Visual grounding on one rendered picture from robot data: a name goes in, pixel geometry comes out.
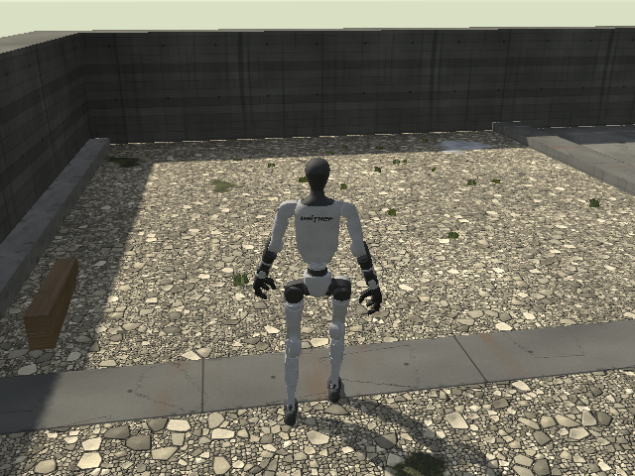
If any robot left forearm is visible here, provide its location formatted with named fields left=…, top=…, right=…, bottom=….
left=256, top=237, right=277, bottom=279

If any left robot hand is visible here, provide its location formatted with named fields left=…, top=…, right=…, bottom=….
left=253, top=276, right=276, bottom=299

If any left robot shin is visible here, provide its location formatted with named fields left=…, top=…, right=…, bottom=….
left=285, top=339, right=299, bottom=411

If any robot left thigh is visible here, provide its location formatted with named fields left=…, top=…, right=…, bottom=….
left=284, top=278, right=305, bottom=358

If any robot left upper arm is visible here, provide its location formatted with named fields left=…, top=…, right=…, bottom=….
left=268, top=200, right=297, bottom=253

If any right robot hand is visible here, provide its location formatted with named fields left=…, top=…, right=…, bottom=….
left=359, top=287, right=382, bottom=315

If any robot right forearm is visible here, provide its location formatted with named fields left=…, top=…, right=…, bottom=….
left=357, top=241, right=379, bottom=290

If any robot right upper arm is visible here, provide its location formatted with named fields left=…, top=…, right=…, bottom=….
left=338, top=201, right=366, bottom=257

